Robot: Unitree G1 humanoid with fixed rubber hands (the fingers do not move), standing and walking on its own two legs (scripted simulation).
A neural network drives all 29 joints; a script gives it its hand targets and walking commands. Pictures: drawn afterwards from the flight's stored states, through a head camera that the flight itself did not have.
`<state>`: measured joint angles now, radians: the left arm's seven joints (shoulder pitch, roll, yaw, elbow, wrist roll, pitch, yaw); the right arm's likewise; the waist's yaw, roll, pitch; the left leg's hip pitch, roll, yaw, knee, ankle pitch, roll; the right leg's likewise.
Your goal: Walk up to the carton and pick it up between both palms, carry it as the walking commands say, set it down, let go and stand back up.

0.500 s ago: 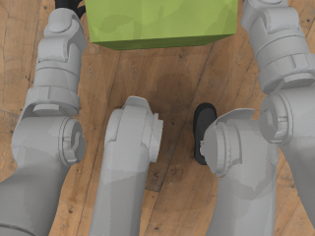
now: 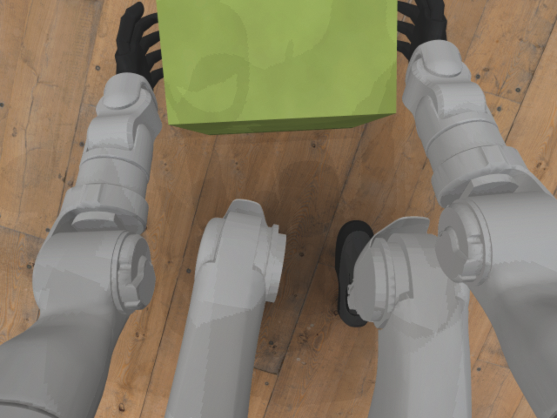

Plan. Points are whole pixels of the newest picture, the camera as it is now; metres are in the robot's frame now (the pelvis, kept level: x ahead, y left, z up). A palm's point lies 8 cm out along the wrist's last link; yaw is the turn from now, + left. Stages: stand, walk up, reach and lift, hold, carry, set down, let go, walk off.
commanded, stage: set down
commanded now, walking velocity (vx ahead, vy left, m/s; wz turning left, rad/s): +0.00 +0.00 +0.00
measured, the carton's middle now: (278, 76) +0.50 +0.06 -0.24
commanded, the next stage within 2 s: none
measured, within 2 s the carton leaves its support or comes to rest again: neither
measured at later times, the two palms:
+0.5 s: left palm (135, 75) +0.47 +0.24 -0.17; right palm (425, 45) +0.53 -0.11 -0.16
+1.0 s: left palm (136, 87) +0.45 +0.24 -0.19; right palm (444, 58) +0.52 -0.14 -0.18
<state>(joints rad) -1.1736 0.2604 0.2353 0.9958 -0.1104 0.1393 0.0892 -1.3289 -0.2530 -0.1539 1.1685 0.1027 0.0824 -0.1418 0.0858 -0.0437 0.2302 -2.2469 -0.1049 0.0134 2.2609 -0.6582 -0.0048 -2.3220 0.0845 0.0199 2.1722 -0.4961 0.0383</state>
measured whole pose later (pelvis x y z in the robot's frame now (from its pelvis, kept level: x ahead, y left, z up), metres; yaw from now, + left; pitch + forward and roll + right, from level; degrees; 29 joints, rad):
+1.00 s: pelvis +0.00 +0.00 +0.00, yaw +0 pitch +36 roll -1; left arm -1.20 0.32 0.16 1.06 -0.18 0.01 0.06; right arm -1.34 -0.37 -0.06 1.19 0.21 0.02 -0.11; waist 0.08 -0.03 0.33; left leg -2.24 -0.07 0.03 2.25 -0.63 0.02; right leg -2.30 0.06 0.01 2.16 -0.49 0.04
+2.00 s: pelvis -0.03 +0.00 +0.12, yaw +2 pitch +26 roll -2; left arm -1.15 0.47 0.18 0.60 -0.27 0.33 0.05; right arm -1.25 -0.44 -0.18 0.71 0.16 0.32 -0.08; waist 0.09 0.01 0.52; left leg -1.78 -0.08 -0.02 1.88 -0.56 0.02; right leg -1.80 0.03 -0.02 1.80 -0.46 0.01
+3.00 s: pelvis +0.06 +0.00 +0.33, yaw +1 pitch +31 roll -1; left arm -0.58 0.29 0.20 0.67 -0.01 0.15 -0.11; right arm -0.64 -0.19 -0.21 0.68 -0.06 0.18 -0.06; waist 0.05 -0.01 0.02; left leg -1.17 -0.06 -0.03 0.98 -0.36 0.03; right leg -1.19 0.03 0.03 0.92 -0.28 0.01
